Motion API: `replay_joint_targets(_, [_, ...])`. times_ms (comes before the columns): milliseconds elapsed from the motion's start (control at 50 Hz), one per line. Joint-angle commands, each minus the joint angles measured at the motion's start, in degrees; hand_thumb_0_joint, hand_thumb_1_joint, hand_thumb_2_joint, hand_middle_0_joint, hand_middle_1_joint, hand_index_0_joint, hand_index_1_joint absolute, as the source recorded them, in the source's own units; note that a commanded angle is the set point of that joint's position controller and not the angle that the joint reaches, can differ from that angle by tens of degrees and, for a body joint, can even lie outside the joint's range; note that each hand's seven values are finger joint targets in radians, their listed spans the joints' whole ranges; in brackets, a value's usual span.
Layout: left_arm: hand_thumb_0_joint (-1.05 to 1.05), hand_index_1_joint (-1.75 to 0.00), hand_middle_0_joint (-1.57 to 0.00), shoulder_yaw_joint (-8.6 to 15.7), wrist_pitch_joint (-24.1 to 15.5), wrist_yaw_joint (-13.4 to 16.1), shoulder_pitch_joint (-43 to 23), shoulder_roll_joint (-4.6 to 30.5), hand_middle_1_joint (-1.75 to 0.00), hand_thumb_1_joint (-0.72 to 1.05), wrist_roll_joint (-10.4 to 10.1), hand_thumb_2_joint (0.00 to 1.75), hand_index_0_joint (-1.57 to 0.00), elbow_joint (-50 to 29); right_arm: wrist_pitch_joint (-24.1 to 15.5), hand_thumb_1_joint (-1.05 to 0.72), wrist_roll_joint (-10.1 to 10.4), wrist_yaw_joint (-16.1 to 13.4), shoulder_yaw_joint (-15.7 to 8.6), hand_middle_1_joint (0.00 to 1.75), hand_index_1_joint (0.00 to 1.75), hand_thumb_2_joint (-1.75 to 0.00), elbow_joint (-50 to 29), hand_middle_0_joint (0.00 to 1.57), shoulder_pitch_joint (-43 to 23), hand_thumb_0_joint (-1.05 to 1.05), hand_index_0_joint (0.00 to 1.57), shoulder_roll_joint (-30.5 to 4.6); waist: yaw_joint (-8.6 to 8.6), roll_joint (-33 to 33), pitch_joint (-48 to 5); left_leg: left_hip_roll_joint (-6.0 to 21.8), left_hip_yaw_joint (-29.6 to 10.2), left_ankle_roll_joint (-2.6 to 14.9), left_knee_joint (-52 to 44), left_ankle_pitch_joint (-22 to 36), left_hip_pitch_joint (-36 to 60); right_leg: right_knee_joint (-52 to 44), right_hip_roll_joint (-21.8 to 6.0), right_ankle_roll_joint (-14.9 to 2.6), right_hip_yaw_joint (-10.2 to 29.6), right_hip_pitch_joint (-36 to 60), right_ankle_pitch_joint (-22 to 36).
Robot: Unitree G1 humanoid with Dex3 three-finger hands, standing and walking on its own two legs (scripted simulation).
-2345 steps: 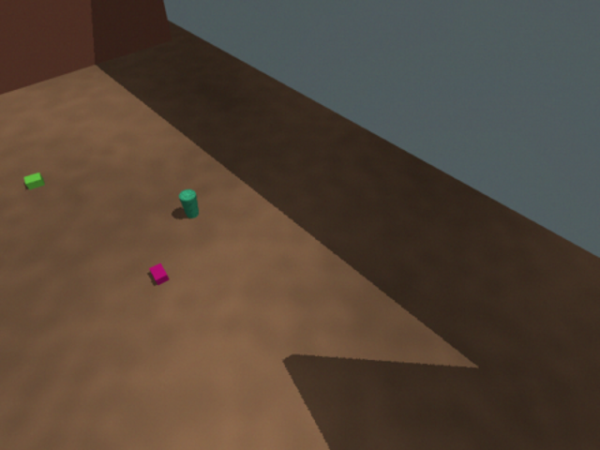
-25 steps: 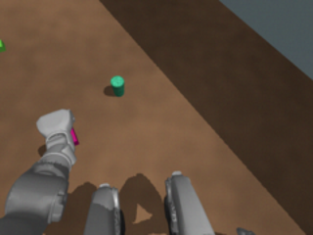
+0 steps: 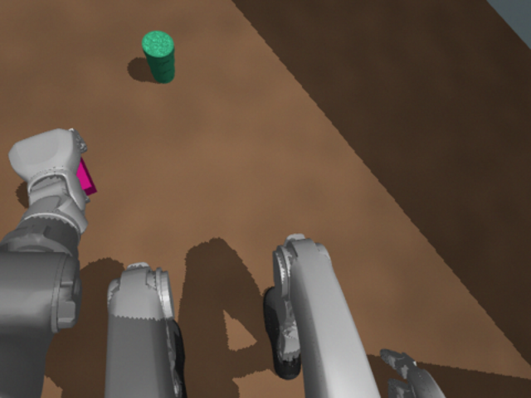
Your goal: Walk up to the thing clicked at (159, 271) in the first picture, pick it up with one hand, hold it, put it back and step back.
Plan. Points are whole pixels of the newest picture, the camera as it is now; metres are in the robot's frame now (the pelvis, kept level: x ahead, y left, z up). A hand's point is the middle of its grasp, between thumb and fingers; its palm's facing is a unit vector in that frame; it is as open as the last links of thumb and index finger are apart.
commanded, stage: crouch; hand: left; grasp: from above
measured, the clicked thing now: (72, 176) +0.48 +0.23 -0.19
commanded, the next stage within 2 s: lower in 0.68 s
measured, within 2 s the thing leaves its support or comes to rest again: neither
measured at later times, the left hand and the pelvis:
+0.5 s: hand (83, 180) +0.48 +0.23 -0.23, palm faces -0.39 -0.13 -0.91, open 9.5 cm; pelvis -0.01 +0.00 -0.07, yaw -1 degrees
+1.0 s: hand (87, 185) +0.49 +0.24 -0.28, palm faces -0.41 -0.15 -0.90, open 9.5 cm; pelvis -0.01 +0.01 -0.10, yaw -3 degrees
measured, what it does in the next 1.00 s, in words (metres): lowers itself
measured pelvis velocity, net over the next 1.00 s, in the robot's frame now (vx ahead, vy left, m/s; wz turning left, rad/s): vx -0.01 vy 0.01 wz -0.06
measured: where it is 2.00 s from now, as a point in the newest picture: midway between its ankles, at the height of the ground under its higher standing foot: (229, 365)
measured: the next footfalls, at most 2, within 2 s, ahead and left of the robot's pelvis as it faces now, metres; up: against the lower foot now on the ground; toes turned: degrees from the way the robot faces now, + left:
none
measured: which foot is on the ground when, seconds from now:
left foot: down 0.00-1.00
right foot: down 0.00-1.00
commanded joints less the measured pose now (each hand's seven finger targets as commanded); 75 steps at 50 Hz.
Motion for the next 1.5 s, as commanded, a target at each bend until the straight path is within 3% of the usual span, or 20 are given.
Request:
replay_joint_targets(0, [0.0, -0.43, -1.06, 1.44, -0.48, 2.06, -22.14, 13.14, -0.41, 0.56, 0.53, 0.59, -1.05, -8.23, -0.69, -0.9, -0.62, 0.34, -3.64, 0.3, 0.3, -0.9, -0.35, 0.2, 13.96, 0.0, 0.2, -11.86, -1.8, 11.82, -40.05, -1.29, 3.68, 1.74, -10.97, 15.17, 24.42, -9.94, 1.89, -3.33, -4.03, 22.62, 14.34])
replay_joint_targets(160, [0.0, -0.44, -1.02, 1.43, -2.19, 1.5, -24.11, 15.05, -0.42, 0.51, 1.74, 0.61, -1.01, -3.06, -0.7, -0.9, -1.22, 1.65, -3.17, 0.3, 0.3, -0.9, -0.14, 0.2, 13.75, 0.0, 0.2, -12.91, -2.6, 11.9, -37.02, -1.68, 3.84, 1.89, -7.37, 10.24, 18.62, -6.26, 2.3, -3.42, -4.64, 17.67, 9.28])
replay_joint_targets(400, [0.0, -0.43, -1.02, 3.94, -3.78, 3.39, -27.41, 20.46, -0.42, 0.53, 4.0, 0.55, -1.02, 1.13, -1.63, -0.9, -2.72, 3.42, -1.71, 0.3, 0.3, -0.9, 1.13, 0.2, 16.08, 0.0, 0.2, -14.71, -4.24, 11.79, -35.05, -2.14, 3.98, 2.26, -1.73, 10.16, 13.97, -1.82, 2.12, -3.11, -5.23, 13.53, 9.39])
replay_joint_targets(540, [0.0, -0.41, -1.1, 4.54, -4.19, 4.06, -29.57, 21.38, -0.39, 0.6, 4.35, 0.57, -1.08, 1.28, -1.77, -0.9, -3.28, 4.72, -1.18, 0.3, 0.3, -0.9, 0.88, 0.2, 16.42, 0.0, 0.2, -15.35, -5.01, 13.99, -35.7, -2.07, 3.51, 2.13, 0.07, 10.93, 12.66, 0.89, 2.57, -3.32, -6.22, 12.5, 10.44])
replay_joint_targets(560, [0.0, -0.42, -1.1, 3.2, -3.66, 4.04, -27.08, 19.4, -0.39, 0.59, 4.26, 0.58, -1.08, 5.81, -1.72, -0.91, -3.15, 4.93, -0.61, 0.3, 0.3, -0.9, 1.12, 0.2, 16.14, 0.0, 0.2, -15.43, -4.56, 13.74, -34.62, -2.05, 3.25, 1.99, 0.0, 10.29, 12.38, 1.4, 2.58, -3.39, -6.31, 11.84, 9.77])
replay_joint_targets(600, [0.0, -0.41, -1.12, 6.69, -4.26, 4.79, -30.24, 24.25, -0.39, 0.62, 4.6, 0.57, -1.1, 2.05, -1.77, -0.91, -3.54, 5.04, -1.17, 0.3, 0.3, -0.9, 1.29, 0.2, 17.55, 0.0, 0.2, -16.49, -5.22, 13.89, -36.24, -2.02, 3.28, 2.13, 0.98, 12.1, 12.09, 1.95, 2.53, -3.15, -6.56, 12.81, 11.89])
replay_joint_targets(620, [0.0, -0.42, -1.13, 4.12, -3.97, 4.31, -29.51, 21.3, -0.39, 0.63, 4.74, 0.59, -1.11, 3.52, -1.79, -0.91, -3.28, 5.28, -0.54, 0.3, 0.3, -0.9, 1.12, 0.2, 16.95, 0.0, 0.2, -15.59, -4.85, 14.67, -34.66, -2.14, 3.45, 2.08, 0.94, 10.98, 12.04, 2.0, 2.63, -3.36, -6.41, 11.42, 10.53])
replay_joint_targets(760, [0.0, -0.43, -1.17, 5.28, -4.54, 4.71, -29.41, 23.15, -0.4, 0.68, 5.3, 0.61, -1.15, 3.91, -1.73, -0.91, -3.77, 6.05, -0.49, 0.3, 0.3, -0.9, 1.15, 0.2, 17.59, 0.0, 0.2, -16.69, -5.56, 14.0, -35.27, -1.94, 3.57, 2.35, 3.37, 12.13, 10.19, 2.84, 3.02, -3.03, -6.98, 12.88, 12.33])
replay_joint_targets(820, [0.0, -0.43, -1.1, 3.03, -4.38, 4.62, -29.05, 20.18, -0.39, 0.56, 4.84, 0.59, -1.07, 7.47, -1.87, -0.91, -3.69, 6.38, -0.01, 0.3, 0.3, -0.9, 1.13, 0.2, 16.49, 0.0, 0.2, -16.66, -6.59, 14.38, -30.77, -2.09, 2.85, 2.2, 2.68, 9.3, 8.77, 3.47, 3.1, -3.32, -7.59, 8.71, 9.6])
replay_joint_targets(980, [0.0, -0.4, -1.09, 6.39, -6.53, 6.4, -30.6, 26.23, -0.36, 0.54, 6.75, 0.57, -1.05, 7.95, -2.55, -0.91, -5.07, 7.19, 1.18, 0.3, 0.3, -0.9, 0.34, 0.2, 17.02, 0.0, 0.2, -18.39, -7.79, 15.69, -29.32, -2.05, 2.32, 2.17, 5.17, 9.87, 8.18, 5.19, 3.13, -3.17, -8.55, 8.65, 10.17])
replay_joint_targets(1080, [0.0, -0.42, -1.11, 6.08, -6.98, 7.87, -31.66, 25.55, -0.38, 0.57, 8.05, 0.58, -1.07, 8.46, -3.23, -0.91, -6.0, 8.16, 1.44, 0.3, 0.3, -0.9, -0.09, 0.2, 16.88, 0.0, 0.2, -19.07, -9.2, 19.66, -28.7, -1.5, 0.98, 1.46, 5.66, 10.98, 12.17, 7.16, 3.15, -3.12, -10.1, 5.33, 11.73])
replay_joint_targets(1120, [0.0, -0.42, -1.14, 7.82, -7.05, 8.9, -30.99, 27.96, -0.37, 0.59, 7.97, 0.62, -1.09, 7.91, -3.28, -0.91, -6.22, 8.51, 1.66, 0.3, 0.3, -0.9, -0.03, 0.2, 17.32, 0.0, 0.2, -19.57, -8.4, 21.52, -30.73, -1.59, 0.97, 1.33, 5.71, 12.65, 12.58, 7.82, 3.15, -3.13, -10.1, 7.05, 13.0])
replay_joint_targets(1200, [0.0, -0.44, -1.17, 5.73, -6.98, 9.19, -31.91, 25.93, -0.39, 0.63, 7.73, 0.63, -1.13, 7.66, -3.47, -0.91, -6.9, 9.66, 2.74, 0.3, 0.3, -0.9, -0.66, 0.2, 16.54, 0.0, 0.2, -18.61, -9.82, 21.08, -30.42, -1.45, 1.58, 1.63, 7.92, 13.53, 10.99, 7.76, 3.65, -2.99, -10.05, 8.96, 14.56])
replay_joint_targets(1240, [0.0, -0.41, -1.17, 7.17, -6.87, 9.59, -28.47, 28.34, -0.35, 0.6, 7.21, 0.67, -1.11, 8.93, -3.66, -0.91, -6.78, 9.86, 2.75, 0.3, 0.3, -0.9, -0.67, 0.2, 16.33, 0.0, 0.2, -19.47, -8.58, 18.94, -29.96, -1.51, 1.53, 1.98, 8.2, 13.14, 8.85, 7.2, 3.73, -2.85, -9.97, 10.16, 14.32])
replay_joint_targets(1260, [0.0, -0.39, -1.17, 6.29, -6.9, 9.67, -28.86, 27.61, -0.32, 0.57, 7.17, 0.67, -1.1, 9.72, -3.72, -0.91, -6.96, 10.12, 3.31, 0.3, 0.3, -0.9, -0.33, 0.2, 16.64, 0.0, 0.2, -19.13, -9.13, 18.91, -29.33, -1.47, 1.54, 2.01, 8.36, 12.82, 8.16, 7.55, 3.79, -2.88, -9.98, 10.6, 14.03])
replay_joint_targets(1280, [0.0, -0.39, -1.16, 8.41, -6.89, 9.98, -28.56, 30.36, -0.33, 0.59, 7.53, 0.66, -1.1, 10.31, -3.89, -0.9, -7.18, 10.28, 3.21, 0.3, 0.3, -0.9, -0.51, 0.2, 17.04, 0.0, 0.2, -19.99, -9.8, 18.11, -28.51, -1.39, 1.39, 2.12, 8.93, 13.44, 8.1, 7.58, 3.71, -2.73, -10.18, 10.33, 14.76])
replay_joint_targets(1340, [0.0, -0.37, -1.15, 7.96, -6.88, 10.29, -26.9, 29.76, -0.31, 0.58, 7.18, 0.63, -1.1, 11.4, -3.99, -0.9, -6.78, 10.53, 3.27, 0.3, 0.3, -0.9, -0.65, 0.2, 16.45, 0.0, 0.2, -20.55, -9.06, 19.71, -28.5, -1.22, 0.54, 1.63, 7.83, 13.78, 9.83, 8.13, 3.95, -3.11, -10.74, 8.86, 14.4])
replay_joint_targets(1360, [0.0, -0.35, -1.16, 6.89, -7.09, 10.2, -28.37, 28.62, -0.29, 0.58, 7.02, 0.6, -1.1, 12.41, -4.27, -0.91, -7.17, 10.93, 4.02, 0.3, 0.3, -0.9, -1.11, 0.2, 16.07, 0.0, 0.2, -20.01, -10.59, 19.02, -26.49, -1.21, 0.5, 1.82, 8.56, 12.43, 8.19, 8.19, 4.09, -3.02, -10.92, 8.95, 13.62])
replay_joint_targets(1440, [0.0, -0.35, -1.17, 8.61, -7.54, 11.16, -28.08, 31.52, -0.28, 0.58, 7.45, 0.62, -1.1, 12.2, -4.51, -0.91, -7.12, 11.0, 4.35, 0.3, 0.3, -0.9, -1.21, 0.2, 16.03, 0.0, 0.2, -21.09, -10.4, 19.53, -26.6, -1.0, -0.42, 1.61, 8.13, 12.75, 9.59, 8.34, 4.25, -3.14, -11.43, 8.93, 13.64])
replay_joint_targets(1480, [0.0, -0.35, -1.19, 9.05, -7.95, 11.49, -29.07, 32.61, -0.28, 0.6, 7.92, 0.62, -1.12, 13.69, -5.23, -0.91, -7.41, 11.21, 4.83, 0.3, 0.3, -0.9, -1.23, 0.2, 16.14, 0.0, 0.2, -21.56, -11.83, 19.9, -24.42, -0.87, -0.68, 1.59, 8.93, 12.51, 10.03, 8.51, 4.01, -2.93, -11.73, 7.5, 13.86])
